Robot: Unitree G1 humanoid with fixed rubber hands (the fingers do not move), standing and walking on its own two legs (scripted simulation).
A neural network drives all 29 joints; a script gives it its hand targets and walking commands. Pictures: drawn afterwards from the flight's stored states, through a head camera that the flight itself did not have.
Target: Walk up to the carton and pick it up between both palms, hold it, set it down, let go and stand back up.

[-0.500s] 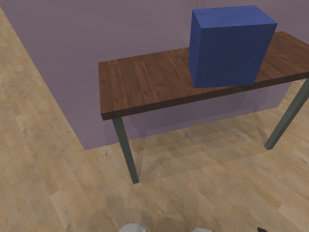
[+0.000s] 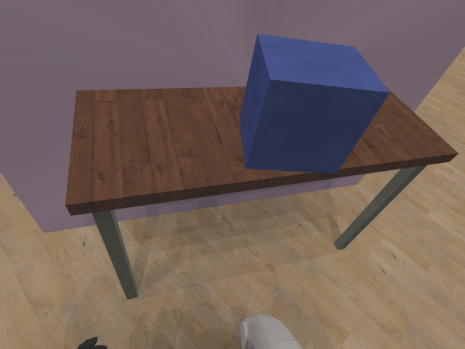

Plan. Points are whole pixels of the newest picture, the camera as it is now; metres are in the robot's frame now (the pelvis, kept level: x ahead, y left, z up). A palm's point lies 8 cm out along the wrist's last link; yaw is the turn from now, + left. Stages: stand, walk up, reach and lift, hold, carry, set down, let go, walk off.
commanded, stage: walk up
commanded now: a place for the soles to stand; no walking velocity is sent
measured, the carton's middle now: (299, 108) +0.63 -0.17 +0.09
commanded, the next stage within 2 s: none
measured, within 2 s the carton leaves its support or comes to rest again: neither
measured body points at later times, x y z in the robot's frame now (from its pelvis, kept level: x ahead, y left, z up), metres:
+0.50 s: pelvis +0.10 -0.15 -0.02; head +0.11 -0.12 +0.43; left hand +0.14 +0.13 -0.15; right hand +0.25 -0.40 -0.11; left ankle +0.14 -0.06 -0.68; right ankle +0.17 -0.23 -0.71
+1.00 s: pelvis +0.16 -0.24 -0.01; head +0.19 -0.24 +0.44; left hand +0.24 +0.03 -0.12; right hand +0.29 -0.49 -0.13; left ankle +0.14 -0.08 -0.69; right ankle +0.23 -0.37 -0.71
